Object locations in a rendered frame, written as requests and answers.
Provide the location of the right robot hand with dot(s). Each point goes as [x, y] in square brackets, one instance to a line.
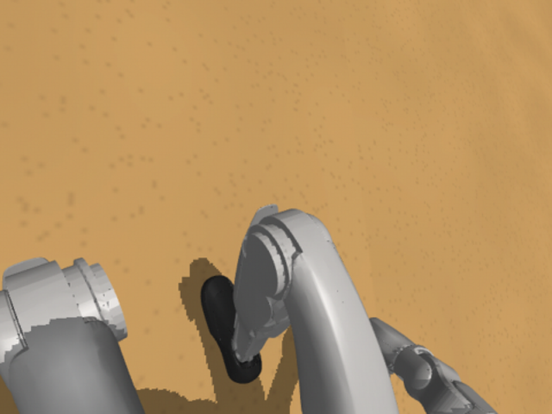
[391, 341]

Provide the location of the right robot arm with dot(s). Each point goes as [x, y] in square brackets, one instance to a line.
[436, 385]

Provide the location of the right robot foot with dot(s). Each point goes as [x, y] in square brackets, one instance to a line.
[219, 312]

